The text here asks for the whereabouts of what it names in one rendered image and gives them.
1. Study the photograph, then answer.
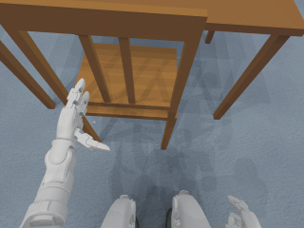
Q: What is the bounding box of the right robot thigh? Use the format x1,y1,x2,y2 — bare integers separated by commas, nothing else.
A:
172,194,211,228

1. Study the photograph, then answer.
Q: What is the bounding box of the robot left shin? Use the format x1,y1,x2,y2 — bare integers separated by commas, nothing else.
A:
120,195,135,228

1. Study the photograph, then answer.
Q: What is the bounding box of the chair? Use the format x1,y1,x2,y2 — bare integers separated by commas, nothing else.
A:
0,0,208,150

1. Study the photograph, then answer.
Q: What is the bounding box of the left robot forearm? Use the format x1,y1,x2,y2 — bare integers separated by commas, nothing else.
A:
19,139,77,228

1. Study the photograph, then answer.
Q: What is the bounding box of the left robot hand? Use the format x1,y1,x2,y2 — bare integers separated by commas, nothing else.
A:
56,78,111,153

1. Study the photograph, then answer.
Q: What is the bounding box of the table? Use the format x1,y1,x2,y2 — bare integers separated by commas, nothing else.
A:
0,0,304,120

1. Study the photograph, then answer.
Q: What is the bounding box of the right robot hand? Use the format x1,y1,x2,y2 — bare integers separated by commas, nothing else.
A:
225,195,261,228

